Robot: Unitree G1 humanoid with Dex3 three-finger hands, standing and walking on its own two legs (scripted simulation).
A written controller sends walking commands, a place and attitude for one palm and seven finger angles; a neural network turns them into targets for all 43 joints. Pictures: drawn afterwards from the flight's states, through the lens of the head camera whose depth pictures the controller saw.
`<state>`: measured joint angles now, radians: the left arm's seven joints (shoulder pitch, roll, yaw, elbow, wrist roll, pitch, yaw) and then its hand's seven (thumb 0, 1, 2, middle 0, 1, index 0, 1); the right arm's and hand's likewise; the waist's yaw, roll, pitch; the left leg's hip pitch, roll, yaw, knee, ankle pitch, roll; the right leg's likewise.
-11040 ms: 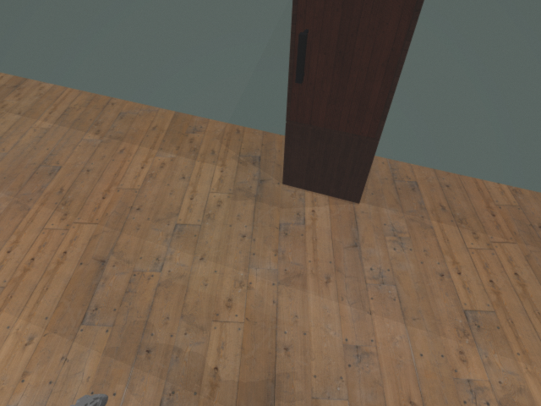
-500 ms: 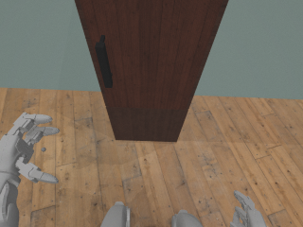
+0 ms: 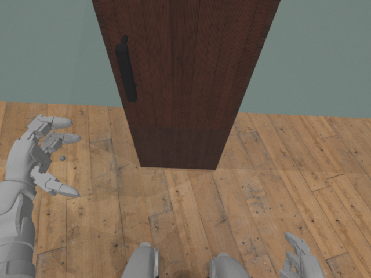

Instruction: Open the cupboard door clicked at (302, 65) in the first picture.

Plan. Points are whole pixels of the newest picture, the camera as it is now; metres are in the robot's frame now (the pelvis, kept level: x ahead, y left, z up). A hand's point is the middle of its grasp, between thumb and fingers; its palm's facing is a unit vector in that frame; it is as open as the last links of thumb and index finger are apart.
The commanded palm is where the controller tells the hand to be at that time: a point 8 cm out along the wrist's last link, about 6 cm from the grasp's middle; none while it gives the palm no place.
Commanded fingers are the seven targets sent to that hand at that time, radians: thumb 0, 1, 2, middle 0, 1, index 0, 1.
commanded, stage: move the hooked fingers beside the handle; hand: left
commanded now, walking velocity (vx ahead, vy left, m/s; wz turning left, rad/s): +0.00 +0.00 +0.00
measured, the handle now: (128, 70) +0.61 +0.18 +0.04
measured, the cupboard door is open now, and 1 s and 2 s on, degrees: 0 0 0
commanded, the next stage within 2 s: none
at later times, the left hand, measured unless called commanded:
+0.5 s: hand (75, 124) +0.42 +0.26 +0.05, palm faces +0.00 -1.00 -0.01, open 14.0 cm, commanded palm +0.40 +0.31 +0.05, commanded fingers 0.00 -0.50 0.30 -0.30 -1.20 -0.30 -1.20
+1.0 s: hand (87, 98) +0.50 +0.26 +0.04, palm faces +0.01 -1.00 +0.00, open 14.0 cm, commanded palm +0.50 +0.30 +0.05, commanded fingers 0.00 -0.50 0.30 -0.30 -1.20 -0.30 -1.20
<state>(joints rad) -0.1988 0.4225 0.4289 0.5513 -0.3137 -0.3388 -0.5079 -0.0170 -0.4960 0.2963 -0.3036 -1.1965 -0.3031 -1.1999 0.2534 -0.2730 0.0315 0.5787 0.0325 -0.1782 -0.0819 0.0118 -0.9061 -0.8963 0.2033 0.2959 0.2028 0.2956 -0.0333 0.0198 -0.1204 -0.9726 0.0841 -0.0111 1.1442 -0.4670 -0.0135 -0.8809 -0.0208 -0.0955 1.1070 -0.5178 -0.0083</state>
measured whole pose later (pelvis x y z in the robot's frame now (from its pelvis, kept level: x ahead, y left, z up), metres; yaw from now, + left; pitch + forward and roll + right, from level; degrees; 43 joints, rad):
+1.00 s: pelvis +0.00 +0.02 -0.02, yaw -3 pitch +25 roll -5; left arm -0.86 0.67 0.52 1.16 -0.12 -0.38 -0.42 -0.02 -0.49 0.30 -0.30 -1.20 -0.30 -1.20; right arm 0.34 -0.28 0.05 0.63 0.00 0.02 -0.04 0.01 -0.91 -0.90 0.20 0.30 0.20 0.30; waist -0.17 0.02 -0.11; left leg -1.19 0.11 0.00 1.24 -0.48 0.01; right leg -1.10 0.00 -0.07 1.17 -0.50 0.01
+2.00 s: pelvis +0.00 +0.02 -0.02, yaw -4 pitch +28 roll -6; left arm -1.00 0.71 0.51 1.21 -0.05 -0.35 -0.36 -0.02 -0.50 0.30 -0.30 -1.20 -0.30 -1.20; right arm 0.34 -0.27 0.07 0.60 -0.02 0.08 -0.01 0.00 -0.91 -0.90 0.20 0.30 0.20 0.30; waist -0.22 0.02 -0.11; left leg -1.25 0.11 -0.02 1.26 -0.50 0.01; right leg -1.14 0.01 -0.08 1.16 -0.50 0.02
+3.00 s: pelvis +0.00 +0.01 -0.02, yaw -4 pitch +28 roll -5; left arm -1.00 0.59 0.45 1.19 -0.04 -0.38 -0.23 -0.02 -0.49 0.30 -0.30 -1.20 -0.30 -1.20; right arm 0.37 -0.25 0.06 0.63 -0.03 0.08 0.01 0.00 -0.91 -0.90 0.20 0.30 0.20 0.30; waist -0.21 0.04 -0.12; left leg -1.24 0.11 -0.01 1.25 -0.49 0.00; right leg -1.15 0.01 -0.07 1.18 -0.51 0.01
